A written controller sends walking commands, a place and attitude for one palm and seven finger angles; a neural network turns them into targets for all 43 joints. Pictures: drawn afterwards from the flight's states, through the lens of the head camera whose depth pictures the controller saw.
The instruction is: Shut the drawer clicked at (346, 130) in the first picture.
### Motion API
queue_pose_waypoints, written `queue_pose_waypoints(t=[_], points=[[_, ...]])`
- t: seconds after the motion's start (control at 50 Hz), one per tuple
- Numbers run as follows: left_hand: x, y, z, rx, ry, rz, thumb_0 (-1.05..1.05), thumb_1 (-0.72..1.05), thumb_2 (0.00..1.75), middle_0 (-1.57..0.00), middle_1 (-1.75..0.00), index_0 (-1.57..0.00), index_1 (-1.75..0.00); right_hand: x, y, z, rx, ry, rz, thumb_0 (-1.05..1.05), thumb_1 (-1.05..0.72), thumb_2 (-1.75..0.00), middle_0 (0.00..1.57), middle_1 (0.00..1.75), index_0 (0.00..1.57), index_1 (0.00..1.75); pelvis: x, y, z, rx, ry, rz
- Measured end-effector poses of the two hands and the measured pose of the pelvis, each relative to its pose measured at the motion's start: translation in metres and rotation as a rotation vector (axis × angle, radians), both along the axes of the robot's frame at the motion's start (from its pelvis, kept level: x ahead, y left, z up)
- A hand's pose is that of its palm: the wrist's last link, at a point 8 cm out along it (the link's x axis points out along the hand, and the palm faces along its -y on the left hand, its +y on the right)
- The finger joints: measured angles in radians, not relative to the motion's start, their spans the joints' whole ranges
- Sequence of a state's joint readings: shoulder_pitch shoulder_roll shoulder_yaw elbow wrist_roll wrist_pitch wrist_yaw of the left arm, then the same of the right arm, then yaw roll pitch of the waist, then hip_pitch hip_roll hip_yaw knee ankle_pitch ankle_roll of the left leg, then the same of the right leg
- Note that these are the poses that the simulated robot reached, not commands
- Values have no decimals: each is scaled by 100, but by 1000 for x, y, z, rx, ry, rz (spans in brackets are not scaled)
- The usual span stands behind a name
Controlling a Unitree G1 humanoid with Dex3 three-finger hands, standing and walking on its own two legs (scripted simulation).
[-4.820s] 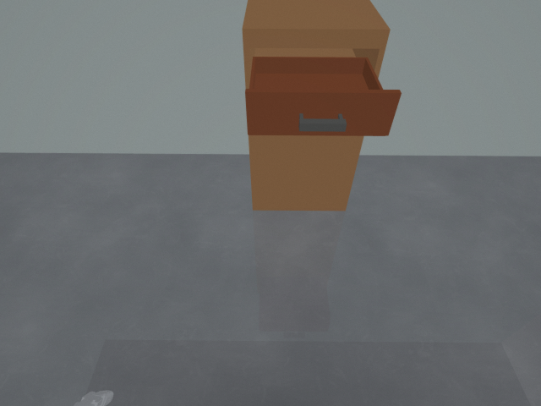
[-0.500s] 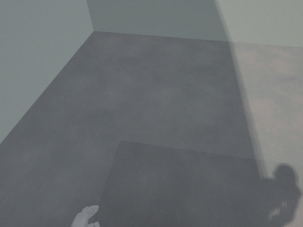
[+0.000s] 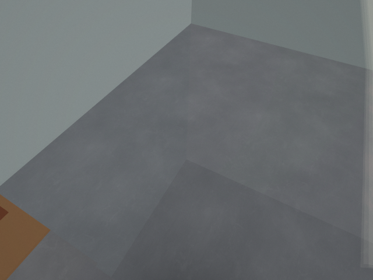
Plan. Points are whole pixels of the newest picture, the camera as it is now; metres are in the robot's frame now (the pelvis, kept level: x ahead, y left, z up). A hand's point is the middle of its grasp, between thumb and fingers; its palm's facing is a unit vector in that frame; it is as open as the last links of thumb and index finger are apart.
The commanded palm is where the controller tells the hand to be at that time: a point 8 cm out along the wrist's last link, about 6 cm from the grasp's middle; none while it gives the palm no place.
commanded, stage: turn to face it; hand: left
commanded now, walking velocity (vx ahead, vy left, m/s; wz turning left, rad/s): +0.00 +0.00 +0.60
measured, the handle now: out of the picture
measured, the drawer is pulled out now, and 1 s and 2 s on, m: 0.30 0.30 0.30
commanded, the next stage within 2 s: take the last steps up to it in 1.72 s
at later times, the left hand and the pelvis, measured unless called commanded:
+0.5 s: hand out of the picture -0.07 +0.16 -0.16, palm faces +0.39 -0.89 -0.24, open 7.4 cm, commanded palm none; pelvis -0.04 -0.04 +0.00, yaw +21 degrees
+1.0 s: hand out of the picture -0.05 +0.21 -0.14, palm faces +0.59 -0.75 -0.28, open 7.4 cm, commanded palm none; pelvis -0.04 -0.04 -0.01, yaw +37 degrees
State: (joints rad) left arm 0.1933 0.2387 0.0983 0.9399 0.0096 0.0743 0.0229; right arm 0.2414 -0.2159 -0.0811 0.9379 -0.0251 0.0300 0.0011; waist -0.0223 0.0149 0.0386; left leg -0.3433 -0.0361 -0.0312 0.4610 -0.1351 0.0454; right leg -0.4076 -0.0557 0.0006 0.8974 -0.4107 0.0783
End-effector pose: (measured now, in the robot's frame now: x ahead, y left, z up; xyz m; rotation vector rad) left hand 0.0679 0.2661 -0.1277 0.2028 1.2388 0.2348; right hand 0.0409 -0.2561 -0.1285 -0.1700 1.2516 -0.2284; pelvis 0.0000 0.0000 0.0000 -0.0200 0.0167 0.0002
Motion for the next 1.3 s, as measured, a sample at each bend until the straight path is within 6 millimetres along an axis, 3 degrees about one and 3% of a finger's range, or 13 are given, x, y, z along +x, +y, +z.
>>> queue_pose_waypoints(t=[0.08,0.16,0.34,0.46,0.56,0.62,0.7,0.84,0.92,1.02,1.16,1.3], points=[[-13,-20,6,11,-48,37,0,91,90,-20,-30,-20,-30,13,-20,-10,18,-14,55,0,-91,-90,20,30,20,30,-10,-19,-4,9,-2,57],[-43,-43,10,28,-70,89,0,90,90,-20,-30,-20,-30,29,-38,-19,34,-20,115,0,-91,-90,20,30,20,30,-19,-37,-7,26,-6,119],[-101,-75,16,-7,-23,212,0,90,90,-21,-30,-20,-30,62,-41,-7,45,-16,266,0,-91,-90,20,30,20,30,-26,-52,5,64,-11,251],[-144,-72,4,-34,13,319,0,90,90,-21,-30,-20,-30,90,-10,-6,32,1,398,0,-91,-90,20,30,20,30,-34,-43,1,56,-1,338],[-189,-50,-21,-61,54,423,0,90,90,-21,-30,-21,-30,120,38,-4,11,-77,521,0,-91,-90,20,30,20,30,-42,-21,-13,26,7,408],[-208,-35,-28,-61,90,465,0,90,90,-21,-30,-20,-30,127,61,4,9,-124,565,0,-91,-90,20,30,20,30,-47,-15,-14,33,-2,434],[-209,-19,-18,-45,56,497,0,90,90,-20,-30,-20,-30,121,73,14,-1,-129,593,0,-91,-90,20,30,20,30,-50,-10,-5,11,-14,476],[-183,-4,3,6,-80,520,0,90,90,-20,-30,-20,-30,107,71,9,10,-65,627,0,-91,-90,20,30,20,30,-52,-12,1,10,-18,554],[-166,-8,12,37,-134,527,0,90,90,-20,-30,-20,-30,101,58,-1,23,-21,634,0,-90,-90,21,30,20,30,-49,-22,0,19,-14,600],[-154,-27,20,89,-192,545,0,90,90,-20,-30,-20,-30,106,36,-24,48,28,649,0,-90,-90,21,30,20,30,-39,-41,-10,35,-8,660],[-187,-71,32,90,-157,647,0,90,90,-21,-30,-20,-30,124,29,-23,53,66,734,0,-91,-90,20,30,20,30,-37,-55,0,64,-21,768],[-239,-108,19,38,-87,781,0,90,90,-21,-30,-20,-30,142,50,-13,22,76,854,0,-91,-90,20,30,20,30,-43,-57,3,69,-17,865]])
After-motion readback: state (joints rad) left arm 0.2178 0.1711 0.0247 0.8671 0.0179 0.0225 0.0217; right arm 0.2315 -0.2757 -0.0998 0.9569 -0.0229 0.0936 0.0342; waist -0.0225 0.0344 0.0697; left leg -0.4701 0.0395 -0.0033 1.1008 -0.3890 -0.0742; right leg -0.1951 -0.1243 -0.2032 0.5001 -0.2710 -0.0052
